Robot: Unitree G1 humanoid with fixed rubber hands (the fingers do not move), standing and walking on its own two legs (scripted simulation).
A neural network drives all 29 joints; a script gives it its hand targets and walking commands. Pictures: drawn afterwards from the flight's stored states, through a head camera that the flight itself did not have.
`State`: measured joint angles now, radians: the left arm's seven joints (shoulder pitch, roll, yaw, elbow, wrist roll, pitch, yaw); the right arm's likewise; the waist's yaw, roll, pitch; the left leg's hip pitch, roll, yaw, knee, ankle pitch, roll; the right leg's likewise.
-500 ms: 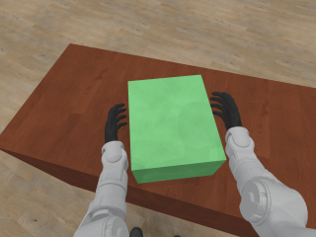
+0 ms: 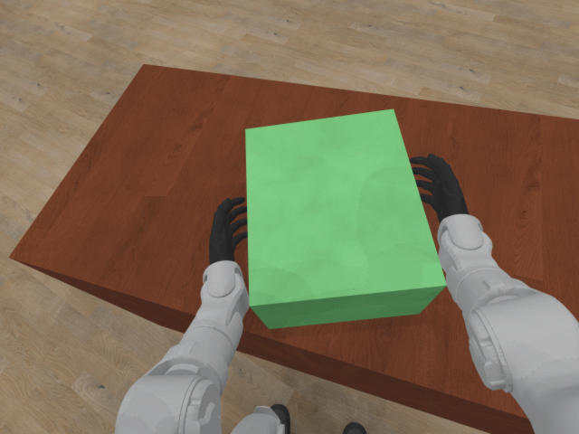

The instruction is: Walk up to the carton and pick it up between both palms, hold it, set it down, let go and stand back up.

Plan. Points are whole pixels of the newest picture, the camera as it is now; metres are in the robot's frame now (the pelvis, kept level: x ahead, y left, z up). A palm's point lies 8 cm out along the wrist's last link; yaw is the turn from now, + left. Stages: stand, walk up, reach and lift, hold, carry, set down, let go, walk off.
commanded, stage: set down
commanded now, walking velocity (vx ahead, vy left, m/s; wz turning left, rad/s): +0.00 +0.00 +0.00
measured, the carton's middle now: (330, 219) +0.43 +0.04 -0.03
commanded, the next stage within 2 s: none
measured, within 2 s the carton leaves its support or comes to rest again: neither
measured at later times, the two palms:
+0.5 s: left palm (211, 276) +0.31 +0.20 -0.03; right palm (503, 229) +0.43 -0.19 +0.00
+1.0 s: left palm (197, 303) +0.27 +0.20 -0.01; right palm (541, 287) +0.35 -0.22 +0.00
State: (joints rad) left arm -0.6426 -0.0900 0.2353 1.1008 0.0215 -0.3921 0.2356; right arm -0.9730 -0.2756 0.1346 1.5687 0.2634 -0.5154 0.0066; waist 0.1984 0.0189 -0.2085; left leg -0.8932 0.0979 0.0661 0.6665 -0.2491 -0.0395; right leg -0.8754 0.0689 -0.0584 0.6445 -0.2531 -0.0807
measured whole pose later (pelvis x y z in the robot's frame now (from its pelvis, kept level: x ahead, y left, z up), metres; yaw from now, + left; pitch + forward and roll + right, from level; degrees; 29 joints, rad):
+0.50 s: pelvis -0.02 +0.00 -0.01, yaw -1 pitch +24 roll +0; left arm -0.54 -0.04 0.13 0.98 -0.10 -0.32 0.23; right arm -0.89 -0.42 0.23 1.51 0.43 -0.48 0.12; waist 0.19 0.01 -0.21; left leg -0.90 0.08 0.03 0.74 -0.26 -0.05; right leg -0.89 0.08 -0.03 0.73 -0.26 -0.08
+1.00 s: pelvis -0.02 +0.00 +0.01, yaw +2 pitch +15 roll +0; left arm -0.26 -0.02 0.07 0.66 -0.05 -0.20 0.25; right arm -0.53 -0.43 0.17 1.23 0.44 -0.49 0.20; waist 0.10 -0.01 -0.12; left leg -0.67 0.06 -0.01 0.64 -0.23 -0.05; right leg -0.65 0.07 -0.06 0.64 -0.26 -0.08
